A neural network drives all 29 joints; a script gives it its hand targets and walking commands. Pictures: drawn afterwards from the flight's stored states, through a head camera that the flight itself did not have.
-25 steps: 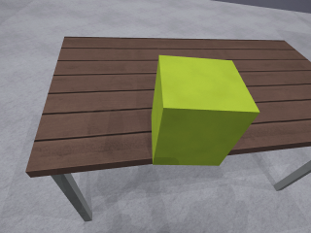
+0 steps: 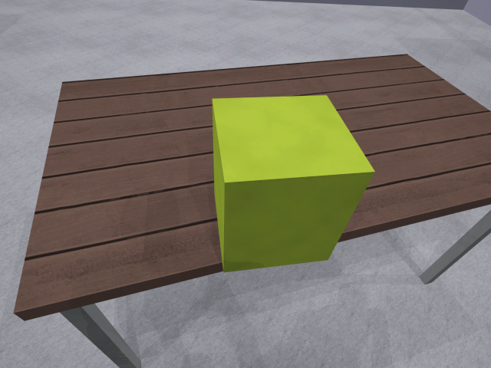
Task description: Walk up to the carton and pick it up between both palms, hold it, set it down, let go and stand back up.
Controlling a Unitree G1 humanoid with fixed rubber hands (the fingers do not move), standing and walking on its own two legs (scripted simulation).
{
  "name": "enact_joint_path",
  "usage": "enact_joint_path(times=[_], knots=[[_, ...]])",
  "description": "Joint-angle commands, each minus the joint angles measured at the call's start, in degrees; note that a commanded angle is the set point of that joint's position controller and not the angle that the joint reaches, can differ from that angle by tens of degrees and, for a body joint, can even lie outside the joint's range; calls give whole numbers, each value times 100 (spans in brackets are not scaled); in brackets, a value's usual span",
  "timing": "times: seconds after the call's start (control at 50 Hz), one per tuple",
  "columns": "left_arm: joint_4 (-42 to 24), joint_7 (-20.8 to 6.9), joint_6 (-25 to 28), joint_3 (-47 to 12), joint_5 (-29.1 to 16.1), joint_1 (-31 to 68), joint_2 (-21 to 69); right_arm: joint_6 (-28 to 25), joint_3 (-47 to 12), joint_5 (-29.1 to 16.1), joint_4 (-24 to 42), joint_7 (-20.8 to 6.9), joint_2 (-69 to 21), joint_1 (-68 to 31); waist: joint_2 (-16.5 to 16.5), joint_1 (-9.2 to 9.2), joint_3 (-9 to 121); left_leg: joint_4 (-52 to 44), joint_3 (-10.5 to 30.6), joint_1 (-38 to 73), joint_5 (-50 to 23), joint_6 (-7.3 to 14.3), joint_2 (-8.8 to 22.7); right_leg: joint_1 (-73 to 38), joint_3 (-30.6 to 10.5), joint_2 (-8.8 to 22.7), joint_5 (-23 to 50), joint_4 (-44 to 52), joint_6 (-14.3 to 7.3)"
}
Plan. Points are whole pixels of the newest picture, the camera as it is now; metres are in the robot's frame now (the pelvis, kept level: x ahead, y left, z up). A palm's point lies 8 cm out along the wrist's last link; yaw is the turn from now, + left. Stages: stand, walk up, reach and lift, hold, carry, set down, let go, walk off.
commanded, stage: walk up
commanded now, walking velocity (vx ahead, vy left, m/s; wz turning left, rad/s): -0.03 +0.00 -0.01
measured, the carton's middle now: (274, 185) +0.43 -0.06 +0.07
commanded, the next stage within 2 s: stand in 1.68 s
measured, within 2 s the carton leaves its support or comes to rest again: neither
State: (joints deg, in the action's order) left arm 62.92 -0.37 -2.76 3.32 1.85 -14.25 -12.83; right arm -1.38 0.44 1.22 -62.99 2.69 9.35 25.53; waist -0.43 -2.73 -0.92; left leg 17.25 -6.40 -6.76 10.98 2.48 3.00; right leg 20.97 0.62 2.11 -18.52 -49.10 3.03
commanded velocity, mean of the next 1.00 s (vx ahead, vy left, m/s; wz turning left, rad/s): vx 0.00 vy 0.00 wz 0.00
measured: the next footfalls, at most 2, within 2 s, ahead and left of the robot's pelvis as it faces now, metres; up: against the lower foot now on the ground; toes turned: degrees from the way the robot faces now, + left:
right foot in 0.16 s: +0.09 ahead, -0.19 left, +0.00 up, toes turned -2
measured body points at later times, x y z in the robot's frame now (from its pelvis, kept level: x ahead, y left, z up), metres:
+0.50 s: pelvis +0.03 -0.09 -0.01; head +0.04 -0.10 +0.44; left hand +0.02 +0.12 -0.17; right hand +0.02 -0.32 -0.17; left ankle +0.02 +0.07 -0.76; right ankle +0.05 -0.19 -0.76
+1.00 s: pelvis +0.04 -0.06 -0.01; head +0.05 -0.07 +0.44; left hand +0.04 +0.16 -0.17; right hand +0.00 -0.26 -0.17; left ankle +0.02 +0.07 -0.76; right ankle +0.05 -0.19 -0.76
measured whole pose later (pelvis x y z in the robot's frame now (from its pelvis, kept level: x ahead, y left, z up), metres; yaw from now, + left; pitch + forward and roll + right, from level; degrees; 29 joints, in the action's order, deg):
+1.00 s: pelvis +0.04 -0.06 -0.01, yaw -1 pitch -1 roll +0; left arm 65.0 1.4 0.4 1.0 0.2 -15.5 -8.0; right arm -1.2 0.0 0.5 -65.3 2.2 5.2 20.6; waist 0.0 0.0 -1.4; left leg 19.9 -3.3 -5.6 13.0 -1.6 2.5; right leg 9.4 4.0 2.7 -10.7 -21.4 0.9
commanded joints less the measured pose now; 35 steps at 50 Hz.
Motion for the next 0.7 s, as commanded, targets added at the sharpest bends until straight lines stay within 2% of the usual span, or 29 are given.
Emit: enact_joint_path(times=[0.0, 0.02, 0.06, 0.1, 0.14, 0.16, 0.18, 0.2, 0.22, 0.24, 0.26, 0.28, 0.3, 0.32, 0.34, 0.36, 0.38, 0.44, 0.46, 0.48, 0.5, 0.52, 0.54, 0.56, 0.6, 0.62, 0.64, 0.66, 0.68], knots=[[-247, -3, 155, -85, -138, -90, 158, -165, -91, -75, 94, -76, 107, -278, 1698, 420, -771, -527, 223, -689, -1163, 276, 292, -325, 246, 57, 735, 1173, -15], [-270, 43, 177, -69, -159, 25, -56, -178, -98, -32, -27, -78, 191, 77, 1270, 214, -497, -151, 223, -318, -2115, 364, 314, -351, 478, -105, 660, 1399, 37], [-178, 127, 220, -124, -161, -307, 51, -180, -18, -34, -102, -106, 431, 399, 868, 182, -215, 88, 139, -253, -2306, 444, 535, -618, 559, -69, 950, 1669, 60], [-55, 198, 230, -148, -137, -515, 6, -124, 82, -17, -1, -127, 618, 55, 1356, 286, -98, 261, 244, -701, -1142, 393, 747, -1239, 492, 46, 1459, 2184, 48], [-44, 217, 286, -136, -102, -628, -280, -31, 49, -51, -4, -128, 467, 54, 896, 327, -156, 547, 349, -1351, 257, 109, 541, -1860, 54, 498, 1788, 2792, 23], [-112, 217, 351, -91, -51, -722, -500, -5, 20, -38, 8, -110, 341, 283, -113, 287, -137, 954, 321, -1398, 919, -60, 384, -2084, -551, 1128, 2086, 3057, -57], [-150, 220, 395, -65, -95, -533, -700, 49, -52, -79, 10, -91, 2, 483, -1297, 181, -236, 998, 310, -1265, 1019, -191, 225, -1699, -1007, 1511, 2428, 3171, -340], [-73, 204, 409, -124, -132, -661, -474, 121, 17, -91, -42, -68, 133, 486, -1676, 267, -277, 1166, 276, -764, 1133, -265, 152, -1102, -1185, 1420, 2195, 3333, -481], [-76, 185, 413, -211, -177, -548, -159, 140, 52, -95, 6, -69, 226, 327, -2071, 260, -338, 1084, 359, -657, 993, -291, 167, -1037, -1056, 1220, 2201, 3427, -484], [-51, 197, 436, -264, -108, -604, 66, 158, 126, -102, 60, -98, 416, 197, -1460, 219, -229, 1274, 423, -722, 1175, -316, 109, -1109, -958, 1087, 2021, 3443, -460], [-111, 224, 409, -268, -118, -394, 22, 193, 153, -70, 93, -130, 398, 238, -1550, 145, -265, 1193, 410, -783, 1035, -288, 130, -1021, -846, 1108, 1469, 3538, -549], [-185, 238, 382, -266, -163, -224, -31, 239, 95, -73, 1, -124, 149, 213, -1412, 80, -481, 1058, 444, -577, 797, -263, 174, -656, -809, 1052, 751, 3654, -570], [-190, 243, 371, -207, -170, -192, -122, 230, 87, -26, 36, -128, 167, 118, -1061, 108, -567, 858, 455, -531, 546, -242, 209, -545, -756, 912, 347, 3656, -515], [-190, 237, 355, -168, -207, -185, -264, 221, 53, 2, 95, -115, 126, 92, -1124, 132, -648, 681, 494, -553, 395, -262, 203, -472, -646, 842, 116, 3673, -489], [-131, 237, 328, -201, -197, -393, -66, 223, 95, 13, 104, -111, 211, -54, -843, 213, -521, 661, 439, -311, 232, -334, 137, -432, -699, 743, 49, 3733, -454], [-111, 239, 334, -201, -177, -420, -47, 215, 147, -1, 104, -117, 248, 107, -960, 141, -286, 670, 474, -271, 142, -297, 124, -580, -883, 830, 50, 3781, -531], [-146, 245, 340, -151, -204, -342, -131, 192, 108, 8, 114, -115, 111, 70, -863, 85, -274, 498, 463, -114, 13, -337, 194, -494, -770, 765, -42, 3706, -530], [-100, 234, 364, -173, -148, -456, -78, 145, 63, -16, 71, -124, 125, -119, 330, 158, -376, 460, 454, -186, 41, -406, 226, -556, -808, 765, 164, 3795, -572], [-99, 233, 368, -134, -171, -488, -152, 155, 60, -31, 27, -106, -18, -89, -26, 194, -410, 425, 431, -237, 6, -480, 221, -586, -747, 701, 214, 3763, -539], [-77, 233, 373, -119, -150, -430, -160, 126, 96, -8, 70, -91, 108, -139, 177, 157, -505, 243, 486, -230, -211, -443, 344, -663, -626, 631, 576, 3581, -539], [-31, 209, 387, -94, -162, -453, -152, 94, 78, -16, 1, -79, 92, -102, 223, 177, -194, 196, 536, -314, -207, -429, 293, -1088, -391, 560, 814, 3471, -464], [-59, 209, 404, -87, -155, -432, -99, 59, 86, -34, 27, -78, 139, 8, 68, 128, -196, 134, 610, -317, -309, -425, 370, -1155, -334, 532, 1093, 3375, -500], [-48, 204, 410, -99, -143, -480, -103, 30, 96, -44, 0, -68, 209, -141, 131, 212, -241, -5, 676, -336, -447, -395, 451, -1173, -204, 461, 1288, 3231, -458], [12, 195, 407, -124, -145, -561, -4, 10, 83, -57, 32, -56, 258, -282, 316, 311, -182, 7, 579, -208, -389, -394, 437, -1083, -242, 420, 1367, 3204, -439], [-35, 189, 429, -125, -111, -465, 10, 15, 42, -93, -95, -25, 75, -42, 411, 177, -301, -58, 624, -359, -544, -402, 456, -1377, -116, 460, 1657, 3116, -416], [29, 175, 432, -123, -145, -557, 11, 11, 32, -44, -105, -30, 122, -56, 549, 253, -109, -133, 627, -456, -595, -370, 434, -1595, -97, 442, 1736, 3056, -452], [118, 169, 435, -151, -133, -647, 89, 14, 66, -50, -93, -20, 170, -114, 272, 299, -51, -83, 575, -377, -540, -355, 410, -1557, -51, 465, 1746, 3093, -395], [86, 155, 427, -123, -147, -759, 9, -1, 85, -65, -61, -1, 272, -196, 336, 413, -27, 0, 509, -236, -593, -313, 418, -1428, -107, 489, 1866, 3045, -389], [69, 174, 437, -132, -168, -668, 91, -10, 86, -58, -10, 1, 158, -205, -80, 344, -95, 7, 593, -205, -648, -307, 452, -1357, -89, 462, 1843, 3029, -415]])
